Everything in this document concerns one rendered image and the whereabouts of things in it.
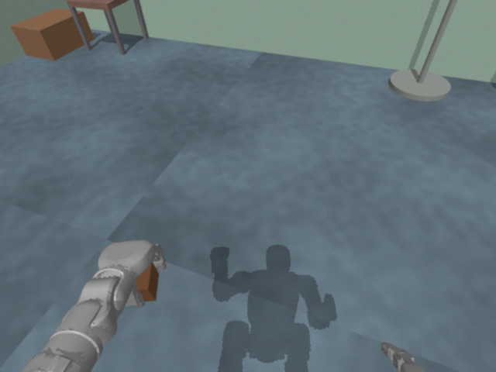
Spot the coat stand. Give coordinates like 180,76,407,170
389,0,457,102

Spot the left robot hand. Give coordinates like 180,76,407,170
98,239,166,308

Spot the left robot arm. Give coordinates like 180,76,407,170
21,266,134,372

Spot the right robot hand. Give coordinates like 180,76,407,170
381,343,425,372

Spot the chair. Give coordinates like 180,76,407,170
67,0,149,55

